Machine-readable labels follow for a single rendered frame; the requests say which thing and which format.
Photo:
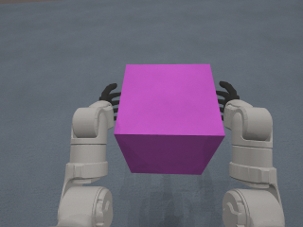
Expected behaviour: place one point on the robot left upper arm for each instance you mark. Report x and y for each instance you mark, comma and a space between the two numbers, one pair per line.
86, 206

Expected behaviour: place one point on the robot right forearm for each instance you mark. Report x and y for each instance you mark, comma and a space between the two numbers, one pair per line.
252, 143

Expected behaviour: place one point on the robot right upper arm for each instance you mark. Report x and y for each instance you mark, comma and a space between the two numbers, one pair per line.
251, 208

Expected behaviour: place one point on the carton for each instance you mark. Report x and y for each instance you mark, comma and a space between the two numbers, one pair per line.
168, 119

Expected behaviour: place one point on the left robot hand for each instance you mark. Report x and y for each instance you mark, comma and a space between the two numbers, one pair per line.
106, 96

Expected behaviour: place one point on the right robot hand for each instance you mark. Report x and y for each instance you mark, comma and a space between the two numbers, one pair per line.
231, 95

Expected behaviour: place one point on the robot left forearm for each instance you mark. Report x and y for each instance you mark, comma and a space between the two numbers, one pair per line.
88, 141

